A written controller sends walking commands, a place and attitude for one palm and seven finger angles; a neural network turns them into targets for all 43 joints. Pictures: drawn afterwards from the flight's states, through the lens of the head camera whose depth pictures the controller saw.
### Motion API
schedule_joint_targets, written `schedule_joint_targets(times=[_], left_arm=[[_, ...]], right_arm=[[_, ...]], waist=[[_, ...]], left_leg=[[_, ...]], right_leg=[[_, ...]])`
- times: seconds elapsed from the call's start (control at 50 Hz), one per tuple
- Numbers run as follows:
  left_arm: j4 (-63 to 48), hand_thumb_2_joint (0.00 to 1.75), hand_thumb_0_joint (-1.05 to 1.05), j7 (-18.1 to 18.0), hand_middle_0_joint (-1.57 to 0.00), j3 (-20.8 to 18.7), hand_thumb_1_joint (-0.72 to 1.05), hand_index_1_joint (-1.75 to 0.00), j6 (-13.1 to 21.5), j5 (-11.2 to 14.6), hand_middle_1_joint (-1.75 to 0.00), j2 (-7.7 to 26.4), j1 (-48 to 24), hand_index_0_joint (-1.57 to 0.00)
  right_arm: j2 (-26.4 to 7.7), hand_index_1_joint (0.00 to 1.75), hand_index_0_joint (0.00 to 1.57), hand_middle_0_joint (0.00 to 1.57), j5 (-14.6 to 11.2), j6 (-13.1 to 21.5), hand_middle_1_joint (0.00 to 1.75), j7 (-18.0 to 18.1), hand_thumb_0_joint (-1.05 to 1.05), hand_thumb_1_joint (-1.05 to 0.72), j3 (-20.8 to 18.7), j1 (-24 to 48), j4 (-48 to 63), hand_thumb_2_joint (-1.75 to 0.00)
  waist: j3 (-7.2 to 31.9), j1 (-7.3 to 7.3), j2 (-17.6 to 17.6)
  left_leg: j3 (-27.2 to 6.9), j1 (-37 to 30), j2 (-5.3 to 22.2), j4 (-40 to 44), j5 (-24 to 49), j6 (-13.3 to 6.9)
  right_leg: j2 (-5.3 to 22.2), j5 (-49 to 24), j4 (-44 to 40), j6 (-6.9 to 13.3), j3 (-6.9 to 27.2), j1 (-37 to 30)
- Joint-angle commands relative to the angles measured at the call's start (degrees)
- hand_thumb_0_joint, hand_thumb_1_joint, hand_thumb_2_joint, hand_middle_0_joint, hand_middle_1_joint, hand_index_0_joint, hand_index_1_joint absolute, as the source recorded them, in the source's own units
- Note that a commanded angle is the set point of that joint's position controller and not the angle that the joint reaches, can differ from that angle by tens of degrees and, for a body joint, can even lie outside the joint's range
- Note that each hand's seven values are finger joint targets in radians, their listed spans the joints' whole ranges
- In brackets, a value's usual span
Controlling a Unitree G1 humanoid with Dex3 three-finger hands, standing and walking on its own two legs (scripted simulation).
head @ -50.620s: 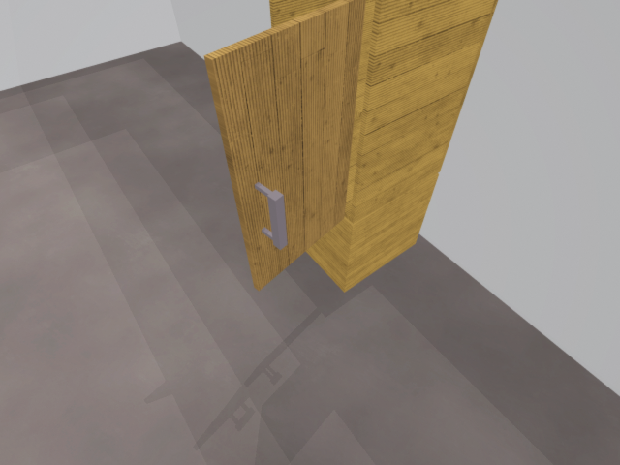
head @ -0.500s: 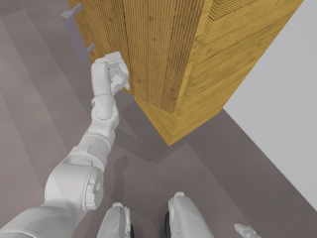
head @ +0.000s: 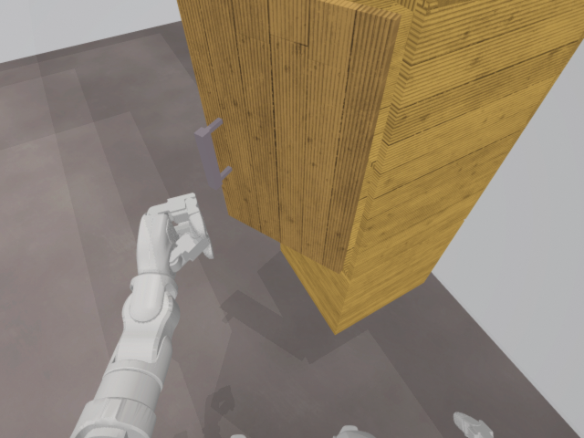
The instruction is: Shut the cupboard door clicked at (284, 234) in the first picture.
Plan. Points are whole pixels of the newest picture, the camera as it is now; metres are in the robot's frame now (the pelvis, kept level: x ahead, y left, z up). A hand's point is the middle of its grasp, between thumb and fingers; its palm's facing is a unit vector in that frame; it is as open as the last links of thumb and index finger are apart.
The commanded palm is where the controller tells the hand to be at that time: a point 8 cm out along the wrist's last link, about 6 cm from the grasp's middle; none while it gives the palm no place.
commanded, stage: draw the hand back to the body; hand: left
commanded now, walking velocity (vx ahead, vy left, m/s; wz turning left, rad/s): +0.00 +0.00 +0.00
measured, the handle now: (216, 154) +0.64 +0.16 -0.03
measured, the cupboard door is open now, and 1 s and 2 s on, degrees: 28 28 28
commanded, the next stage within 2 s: step back with the hand held close in 1.08 s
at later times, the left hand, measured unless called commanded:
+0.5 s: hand (51, 284) +0.26 +0.24 +0.16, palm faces +0.32 -0.90 -0.31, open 4.6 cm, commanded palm +0.21 +0.29 +0.18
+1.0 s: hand out of the picture +0.20 +0.28 +0.20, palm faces +0.48 -0.79 -0.38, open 7.4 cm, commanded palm +0.15 +0.31 +0.22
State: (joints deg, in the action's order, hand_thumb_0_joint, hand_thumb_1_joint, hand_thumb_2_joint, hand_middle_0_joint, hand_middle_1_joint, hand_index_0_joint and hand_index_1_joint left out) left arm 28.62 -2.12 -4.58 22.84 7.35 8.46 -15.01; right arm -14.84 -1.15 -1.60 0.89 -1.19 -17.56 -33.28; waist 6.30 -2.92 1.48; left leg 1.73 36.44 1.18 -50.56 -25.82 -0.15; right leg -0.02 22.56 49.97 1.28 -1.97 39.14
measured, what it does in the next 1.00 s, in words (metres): stands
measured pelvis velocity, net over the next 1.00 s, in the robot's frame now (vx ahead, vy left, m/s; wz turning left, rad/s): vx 0.02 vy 0.01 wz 0.02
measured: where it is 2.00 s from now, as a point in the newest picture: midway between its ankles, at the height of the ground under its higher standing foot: outside the picture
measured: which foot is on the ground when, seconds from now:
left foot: down 0.00-1.00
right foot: down 0.00-1.00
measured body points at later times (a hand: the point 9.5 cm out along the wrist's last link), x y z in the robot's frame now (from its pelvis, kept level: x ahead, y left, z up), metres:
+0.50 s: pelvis +0.03 +0.02 +0.05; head +0.01 -0.01 +0.50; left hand +0.23 +0.29 +0.17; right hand +0.24 -0.18 -0.03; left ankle -0.01 +0.12 -0.69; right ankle +0.02 -0.11 -0.69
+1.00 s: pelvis +0.02 +0.01 +0.05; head -0.01 -0.02 +0.50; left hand +0.17 +0.32 +0.22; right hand +0.20 -0.21 -0.04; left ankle -0.01 +0.12 -0.69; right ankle +0.02 -0.11 -0.69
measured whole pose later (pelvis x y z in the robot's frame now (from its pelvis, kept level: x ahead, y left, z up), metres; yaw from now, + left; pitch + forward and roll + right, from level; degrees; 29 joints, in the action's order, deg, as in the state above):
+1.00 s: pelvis +0.02 +0.01 +0.05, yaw +1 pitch -4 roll +0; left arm -19.8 -6.5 -18.6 3.4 3.7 18.5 25.3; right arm -13.2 -0.6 5.4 5.0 0.6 -12.5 -36.4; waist 0.0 3.9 4.1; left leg 1.4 4.4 -0.5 -24.9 -16.4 -1.0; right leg 0.9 14.3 25.4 0.0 -2.3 7.1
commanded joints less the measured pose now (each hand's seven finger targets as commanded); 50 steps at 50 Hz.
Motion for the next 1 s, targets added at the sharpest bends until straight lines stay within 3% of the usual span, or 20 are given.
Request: schedule_joint_targets(times=[0.0,0.02,0.04,0.16,0.2,0.26,0.3,0.34,0.54,0.62,0.68,0.7,0.76,0.82,0.92,0.96,0.98], left_arm=[[-19.59,0.90,0.00,0.19,-1.13,-0.32,0.90,-1.32,-2.72,-3.45,-1.32,12.56,-6.48,-1.13],[-24.43,0.90,0.00,-0.66,-1.11,0.04,0.90,-1.29,-5.00,-3.24,-1.29,11.28,-6.94,-1.11],[-26.87,0.90,0.00,-1.34,-1.08,0.28,0.90,-1.26,-6.89,-3.63,-1.26,11.39,-5.06,-1.08],[-34.74,0.90,0.00,-3.10,-0.92,-1.89,0.90,-1.08,-13.92,-3.67,-1.08,13.60,4.35,-0.92],[-37.85,0.90,0.00,-3.20,-0.86,-1.46,0.90,-1.02,-15.20,-3.72,-1.02,12.60,6.17,-0.86],[-41.57,0.90,0.00,-3.23,-0.78,-3.05,0.90,-0.93,-16.75,-3.75,-0.93,13.65,10.79,-0.78],[-45.02,0.90,0.00,-3.39,-0.72,-3.61,0.90,-0.87,-17.21,-3.94,-0.87,13.54,12.88,-0.72],[-47.67,0.90,0.00,-3.59,-0.67,-5.65,0.90,-0.81,-17.76,-3.92,-0.81,14.68,16.37,-0.67],[-60.84,0.90,0.00,-4.51,-0.39,-16.11,0.90,-0.51,-17.84,-3.89,-0.51,20.09,29.44,-0.39],[-62.65,0.90,0.00,-4.74,-0.28,-20.45,0.90,-0.39,-17.31,-3.45,-0.39,22.09,34.09,-0.28],[-63.87,0.90,0.00,-5.03,-0.20,-24.39,0.90,-0.30,-16.51,-3.19,-0.30,24.19,36.59,-0.20],[-61.01,0.90,0.00,-4.83,-0.20,-21.81,0.90,-0.30,-16.58,-3.32,-0.30,21.26,37.14,-0.20],[-58.73,0.90,0.00,-4.61,-0.20,-19.46,0.90,-0.30,-16.53,-3.54,-0.30,19.42,35.45,-0.20],[-59.56,0.90,0.00,-5.04,-0.20,-20.42,0.90,-0.30,-15.92,-3.66,-0.30,21.05,33.59,-0.20],[-62.75,0.90,0.00,-5.44,-0.20,-22.17,0.90,-0.30,-14.87,-3.77,-0.30,22.92,33.35,-0.20],[-63.19,0.90,0.00,-5.59,-0.20,-23.72,0.90,-0.30,-14.49,-3.86,-0.30,24.44,33.79,-0.20],[-63.41,0.90,0.00,-5.55,-0.20,-23.13,0.90,-0.30,-14.33,-3.76,-0.30,23.63,34.04,-0.20]], right_arm=[[-4.32,0.30,0.20,0.20,-1.27,0.71,0.30,1.71,0.00,-0.90,-1.94,4.48,9.90,-0.90],[-3.86,0.30,0.20,0.20,-1.60,-0.12,0.30,2.56,0.00,-0.90,-1.62,5.88,11.36,-0.90],[-3.82,0.30,0.20,0.20,-1.48,-0.37,0.30,3.21,0.00,-0.90,-1.38,6.83,11.52,-0.90],[-3.33,0.30,0.20,0.20,-1.26,0.51,0.30,5.66,0.00,-0.90,0.28,10.22,11.19,-0.90],[-2.92,0.30,0.20,0.20,-1.11,1.25,0.30,5.71,0.00,-0.90,1.02,10.98,11.01,-0.90],[-3.22,0.30,0.20,0.20,-0.61,2.65,0.30,5.61,0.00,-0.90,1.23,11.47,10.67,-0.90],[-2.82,0.30,0.20,0.20,-0.38,3.41,0.30,5.33,0.00,-0.90,1.75,11.98,10.56,-0.90],[-2.87,0.30,0.20,0.20,0.06,4.21,0.30,5.05,0.00,-0.90,1.84,11.89,10.33,-0.90],[-2.68,0.30,0.20,0.20,0.73,6.93,0.30,3.85,0.00,-0.90,1.26,12.42,9.28,-0.90],[-2.87,0.30,0.20,0.20,0.66,7.94,0.30,3.58,0.00,-0.90,0.73,12.49,8.58,-0.90],[-2.92,0.30,0.20,0.20,0.49,8.66,0.30,3.73,0.00,-0.90,0.38,12.69,8.16,-0.90],[-2.89,0.30,0.20,0.20,0.48,8.76,0.30,3.71,0.00,-0.90,0.53,12.51,7.57,-0.90],[-3.98,0.30,0.20,0.20,0.42,9.13,0.30,3.71,0.00,-0.90,-0.10,12.10,6.84,-0.90],[-4.06,0.30,0.20,0.20,0.51,9.46,0.30,4.16,0.00,-0.90,-0.29,12.44,7.01,-0.90],[-3.35,0.30,0.20,0.20,0.57,10.66,0.30,4.51,0.00,-0.90,0.12,13.18,6.90,-0.90],[-3.47,0.30,0.20,0.20,0.67,11.23,0.30,4.49,0.00,-0.90,0.16,13.17,6.43,-0.90],[-3.07,0.30,0.20,0.20,0.62,11.44,0.30,4.46,0.00,-0.90,0.27,13.48,6.74,-0.90]], waist=[[16.22,2.40,-4.48],[14.12,1.76,-3.33],[12.93,2.12,-0.37],[5.05,2.96,-2.38],[3.30,3.05,0.15],[2.48,3.73,-0.49],[1.34,3.88,1.85],[1.35,4.34,0.56],[1.41,6.03,3.64],[-0.41,6.45,1.90],[-0.67,7.02,3.28],[-3.96,6.41,1.79],[-6.05,5.79,0.06],[-4.47,6.15,-0.86],[-2.80,6.96,3.62],[-2.81,7.28,3.92],[-3.09,7.19,3.38]], left_leg=[[0.47,-9.07,-1.68,13.45,12.99,-1.16],[0.61,-11.00,-1.67,14.63,13.99,-1.43],[0.56,-13.25,-1.48,15.86,14.82,-1.38],[-0.36,-21.21,-0.78,22.14,18.90,-1.79],[-0.74,-23.83,-0.68,24.12,20.21,-1.39],[-0.93,-26.79,-0.40,26.18,22.53,-1.36],[-1.20,-28.32,-0.24,27.44,24.55,-0.93],[-1.50,-29.20,-0.09,28.16,27.17,-0.78],[-1.47,-31.03,0.28,28.43,35.24,0.05],[-1.33,-30.02,0.41,28.69,33.45,0.03],[-0.97,-29.35,0.31,29.02,30.84,0.02],[-1.02,-28.25,0.33,29.45,29.00,0.06],[-0.97,-28.24,0.40,30.04,25.09,-0.52],[-1.06,-28.44,0.04,30.31,22.01,-1.03],[-0.84,-28.44,-0.45,30.23,22.00,-0.98],[-1.16,-28.08,-0.39,30.34,22.06,-0.73],[-0.95,-28.00,-0.40,30.33,21.83,-0.78]], right_leg=[[1.13,-14.26,-11.98,-0.37,3.53,-23.01],[1.31,-15.20,-13.80,-0.48,3.30,-23.41],[1.40,-15.87,-14.57,-0.27,2.76,-24.23],[0.98,-18.71,-20.74,-0.28,0.95,-28.13],[0.98,-18.91,-21.96,-0.09,0.24,-29.14],[0.75,-20.33,-24.22,-0.21,-0.15,-31.02],[0.83,-20.84,-24.84,-0.04,-0.56,-32.09],[0.73,-22.62,-25.35,-0.11,-0.98,-33.72],[0.88,-26.24,-26.48,-0.49,-1.08,-36.88],[0.87,-24.98,-26.82,-0.68,-1.13,-36.38],[0.96,-23.30,-27.00,-0.62,-0.92,-36.53],[0.87,-21.49,-27.31,-0.69,-1.25,-34.55],[0.94,-18.38,-28.41,-0.87,-1.08,-32.65],[1.06,-15.96,-28.22,-0.88,-0.79,-33.03],[1.16,-16.52,-27.93,-0.55,-0.33,-34.88],[0.98,-16.51,-28.33,-0.40,-0.25,-35.40],[1.13,-16.54,-28.14,-0.45,-0.19,-35.34]])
